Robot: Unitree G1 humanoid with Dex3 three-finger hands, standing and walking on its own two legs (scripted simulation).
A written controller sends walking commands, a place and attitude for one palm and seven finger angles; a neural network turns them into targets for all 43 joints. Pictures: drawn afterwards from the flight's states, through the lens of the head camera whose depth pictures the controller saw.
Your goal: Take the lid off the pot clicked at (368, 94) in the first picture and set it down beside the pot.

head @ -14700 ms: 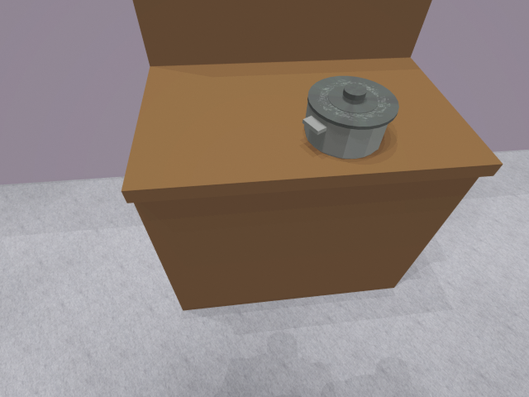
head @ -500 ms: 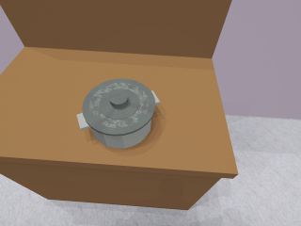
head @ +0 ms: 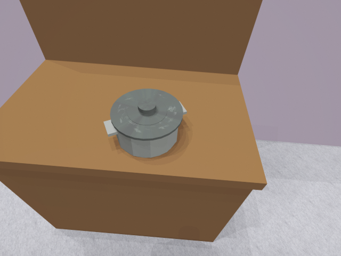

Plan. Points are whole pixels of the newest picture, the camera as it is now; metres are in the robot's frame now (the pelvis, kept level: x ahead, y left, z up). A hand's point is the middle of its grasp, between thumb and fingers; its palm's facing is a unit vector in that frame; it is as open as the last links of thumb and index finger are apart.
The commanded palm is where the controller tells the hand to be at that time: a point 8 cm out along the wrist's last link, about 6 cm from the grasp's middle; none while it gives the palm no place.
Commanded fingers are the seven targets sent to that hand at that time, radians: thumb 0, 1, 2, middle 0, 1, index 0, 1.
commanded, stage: come to a stop and stand still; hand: left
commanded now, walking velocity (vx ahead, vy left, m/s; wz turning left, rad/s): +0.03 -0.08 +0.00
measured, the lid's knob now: (146, 106) +0.48 +0.10 +0.09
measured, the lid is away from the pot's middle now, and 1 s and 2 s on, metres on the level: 0.00 0.00 0.00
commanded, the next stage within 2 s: look again from close up in 0.62 s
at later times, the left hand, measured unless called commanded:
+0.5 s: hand out of the picture +0.04 +0.18 -0.18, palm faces +0.01 -0.98 -0.21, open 7.3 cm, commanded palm none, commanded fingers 0.00 0.90 0.90 -0.20 -0.30 -0.20 -0.30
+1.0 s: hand out of the picture +0.01 +0.17 -0.18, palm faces +0.01 -0.98 -0.18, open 7.4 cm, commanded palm none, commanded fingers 0.00 0.90 0.90 -0.20 -0.30 -0.20 -0.30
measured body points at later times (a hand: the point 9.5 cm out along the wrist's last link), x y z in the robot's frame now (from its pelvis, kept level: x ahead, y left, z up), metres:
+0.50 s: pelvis +0.02 +0.01 -0.01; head +0.04 +0.01 +0.44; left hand +0.04 +0.23 -0.17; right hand +0.04 -0.23 -0.16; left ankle +0.02 +0.07 -0.74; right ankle -0.06 -0.11 -0.74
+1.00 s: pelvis +0.02 +0.00 +0.00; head +0.03 +0.01 +0.45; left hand +0.01 +0.22 -0.16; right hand +0.05 -0.24 -0.15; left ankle +0.02 +0.07 -0.74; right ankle -0.06 -0.11 -0.74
